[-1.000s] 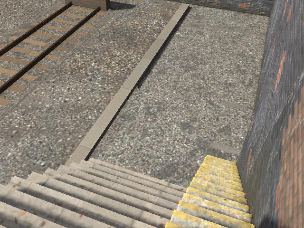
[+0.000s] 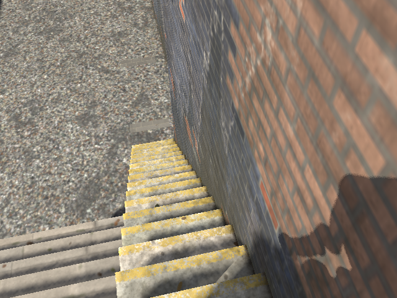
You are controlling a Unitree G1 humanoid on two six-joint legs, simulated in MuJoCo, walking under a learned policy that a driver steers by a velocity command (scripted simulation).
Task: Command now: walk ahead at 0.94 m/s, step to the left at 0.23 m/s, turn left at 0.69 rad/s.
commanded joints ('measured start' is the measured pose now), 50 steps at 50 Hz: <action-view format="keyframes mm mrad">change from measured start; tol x128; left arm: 1 -216 36 -17 -216 -41 -17 -81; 50 -166 192 -31 -391 -123 83 -87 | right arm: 1 503 -94 7 90 -66 -1 -82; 50 -302 28 43 -355 -57 47 -50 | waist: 1 -110 449 -105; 50 -29 -846 347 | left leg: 1 979 109 -50 666 1361 24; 19 -1340 50 -338 1371 -1300 16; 24 225 -43 115 688 347 -102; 38 -1526 228 -75 1153 -1332 -176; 46 -546 -376 551 2571 -1180 -322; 50 218 -298 151 999 -1941 -3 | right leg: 1 -918 -27 65 -29 38 3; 18 883 -500 622 -1379 1784 -175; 26 -1157 -118 147 -474 66 4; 36 303 -227 377 -238 1129 -10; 44 -1283 -58 1243 -2600 -918 145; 50 -1061 108 851 -2137 601 176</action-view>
